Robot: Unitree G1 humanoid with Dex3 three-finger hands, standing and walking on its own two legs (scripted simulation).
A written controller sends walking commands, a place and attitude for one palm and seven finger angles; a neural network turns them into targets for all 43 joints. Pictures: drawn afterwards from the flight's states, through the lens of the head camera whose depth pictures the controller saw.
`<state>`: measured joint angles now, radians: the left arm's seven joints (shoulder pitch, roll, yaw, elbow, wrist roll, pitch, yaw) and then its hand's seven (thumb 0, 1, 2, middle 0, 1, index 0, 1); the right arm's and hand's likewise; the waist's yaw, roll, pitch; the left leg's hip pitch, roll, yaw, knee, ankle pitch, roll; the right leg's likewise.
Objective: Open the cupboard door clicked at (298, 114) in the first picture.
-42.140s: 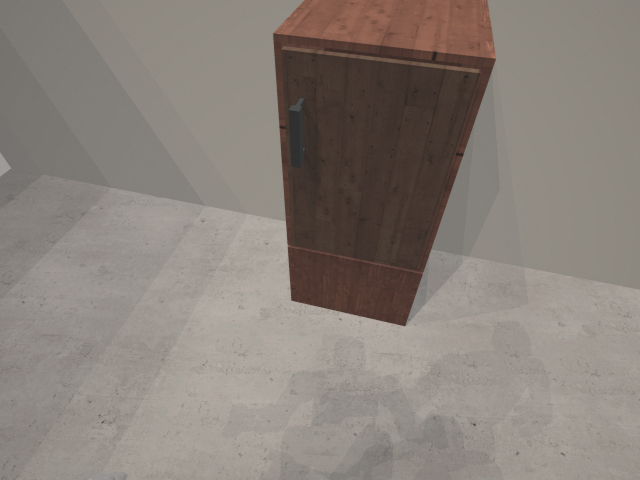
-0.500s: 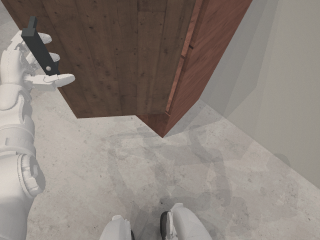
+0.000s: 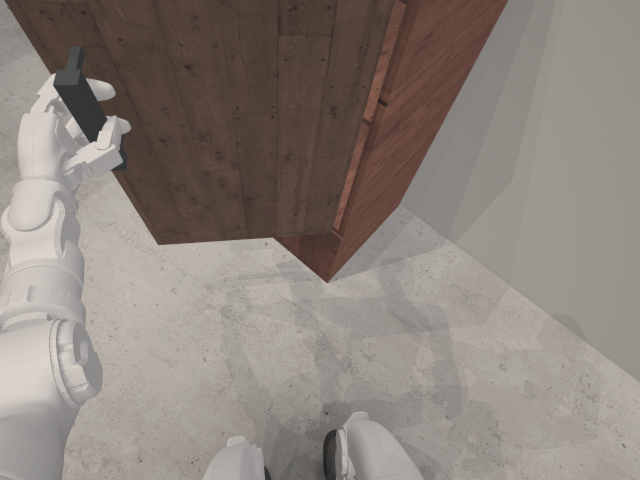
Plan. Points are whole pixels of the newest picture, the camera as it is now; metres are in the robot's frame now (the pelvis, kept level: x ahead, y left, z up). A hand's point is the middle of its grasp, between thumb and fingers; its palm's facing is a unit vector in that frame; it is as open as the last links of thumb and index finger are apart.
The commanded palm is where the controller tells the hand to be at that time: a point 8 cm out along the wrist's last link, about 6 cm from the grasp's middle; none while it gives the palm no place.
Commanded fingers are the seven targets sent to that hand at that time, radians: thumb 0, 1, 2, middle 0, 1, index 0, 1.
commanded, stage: pull the door open along its arc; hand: left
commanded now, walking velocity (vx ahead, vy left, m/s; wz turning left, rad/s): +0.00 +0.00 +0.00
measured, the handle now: (98, 113) +0.56 +0.23 +0.06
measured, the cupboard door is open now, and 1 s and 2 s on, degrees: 48 86 88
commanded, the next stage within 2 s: open thumb and fingers to let go in 0.96 s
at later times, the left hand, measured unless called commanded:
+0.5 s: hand (132, 225) +0.39 +0.18 +0.07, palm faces +0.07 -1.00 +0.01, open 6.3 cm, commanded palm +0.33 +0.24 +0.06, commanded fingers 0.00 0.90 0.90 -0.40 -1.35 -0.40 -1.35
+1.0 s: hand (215, 299) +0.31 +0.09 +0.07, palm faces +0.44 -0.90 +0.00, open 6.4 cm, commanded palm +0.25 +0.13 +0.06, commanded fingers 0.00 0.90 0.90 -0.40 -1.35 -0.40 -1.35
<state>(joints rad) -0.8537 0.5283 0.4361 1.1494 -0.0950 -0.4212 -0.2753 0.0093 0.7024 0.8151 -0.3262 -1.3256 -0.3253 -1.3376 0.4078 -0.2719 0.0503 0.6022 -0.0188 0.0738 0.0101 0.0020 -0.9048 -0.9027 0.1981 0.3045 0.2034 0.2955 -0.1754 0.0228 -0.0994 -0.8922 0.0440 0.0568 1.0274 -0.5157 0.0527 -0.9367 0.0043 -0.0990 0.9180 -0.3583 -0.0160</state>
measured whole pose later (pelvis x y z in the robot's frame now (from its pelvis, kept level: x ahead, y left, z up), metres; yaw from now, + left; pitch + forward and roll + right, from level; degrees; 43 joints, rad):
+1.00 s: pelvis +0.02 -0.04 +0.02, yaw +3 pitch +11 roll +0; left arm 0.10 -0.06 -0.08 0.17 0.03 -0.32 0.45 0.01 0.65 0.75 -0.33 -1.29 -0.33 -1.31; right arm 0.19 -0.17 0.02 0.54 -0.06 0.03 0.01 0.01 -0.90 -0.90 0.20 0.30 0.20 0.30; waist 0.00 0.02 -0.13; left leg -0.59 0.02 0.03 0.88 -0.49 -0.01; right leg -0.67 -0.01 -0.12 0.88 -0.41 -0.07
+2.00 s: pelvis -0.02 -0.03 +0.01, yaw +3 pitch +11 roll +0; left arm -0.05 -0.07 -0.14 0.32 0.07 -0.34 0.52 -0.01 -0.50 0.30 -0.40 -0.66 -0.38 -0.67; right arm 0.20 -0.19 0.01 0.60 -0.07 -0.03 0.01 0.01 -0.90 -0.90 0.20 0.30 0.20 0.30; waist 0.01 0.03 -0.11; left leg -0.66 0.00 0.04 0.95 -0.47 0.02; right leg -0.73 -0.04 -0.11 0.92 -0.38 -0.05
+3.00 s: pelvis +0.00 -0.02 +0.00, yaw +3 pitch +12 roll -1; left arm 0.45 0.17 0.01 -0.16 -0.15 -0.32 -0.13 -0.01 -0.50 0.30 -0.17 -0.31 -0.17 -0.31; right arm 0.26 -0.23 0.03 0.45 0.00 -0.13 -0.03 0.01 -0.90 -0.90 0.20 0.30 0.20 0.30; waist 0.01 0.03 -0.12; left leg -0.70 0.01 0.03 1.04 -0.54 0.03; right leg -0.77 -0.03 -0.12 1.00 -0.44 -0.04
